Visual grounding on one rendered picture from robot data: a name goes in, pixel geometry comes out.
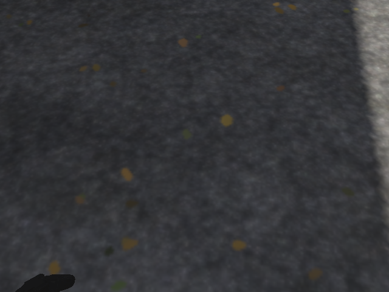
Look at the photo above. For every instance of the left robot hand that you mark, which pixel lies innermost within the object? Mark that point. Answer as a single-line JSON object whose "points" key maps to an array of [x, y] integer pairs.
{"points": [[51, 283]]}

